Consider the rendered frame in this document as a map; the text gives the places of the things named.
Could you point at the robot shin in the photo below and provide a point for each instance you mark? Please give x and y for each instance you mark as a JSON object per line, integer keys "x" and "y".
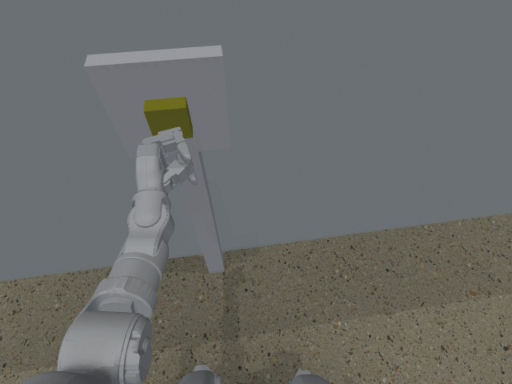
{"x": 302, "y": 372}
{"x": 202, "y": 367}

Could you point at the robot right shin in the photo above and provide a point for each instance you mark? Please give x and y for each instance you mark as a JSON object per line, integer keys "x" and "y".
{"x": 302, "y": 372}

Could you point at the panel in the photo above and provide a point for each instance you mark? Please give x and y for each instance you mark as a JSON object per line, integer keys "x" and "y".
{"x": 123, "y": 81}

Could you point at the robot left hand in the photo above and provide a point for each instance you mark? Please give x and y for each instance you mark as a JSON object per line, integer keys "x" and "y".
{"x": 154, "y": 172}

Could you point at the robot left forearm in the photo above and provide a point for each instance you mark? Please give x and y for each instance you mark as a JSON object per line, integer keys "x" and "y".
{"x": 133, "y": 281}

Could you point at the button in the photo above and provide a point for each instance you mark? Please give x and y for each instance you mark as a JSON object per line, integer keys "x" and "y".
{"x": 167, "y": 113}

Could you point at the robot left upper arm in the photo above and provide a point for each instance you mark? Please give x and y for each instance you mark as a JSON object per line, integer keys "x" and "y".
{"x": 103, "y": 347}

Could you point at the robot left shin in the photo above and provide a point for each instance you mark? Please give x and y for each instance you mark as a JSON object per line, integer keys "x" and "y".
{"x": 202, "y": 367}

